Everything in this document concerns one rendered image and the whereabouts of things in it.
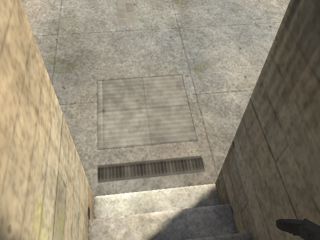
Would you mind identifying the right robot hand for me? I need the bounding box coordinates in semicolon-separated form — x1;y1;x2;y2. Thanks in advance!
276;218;320;240

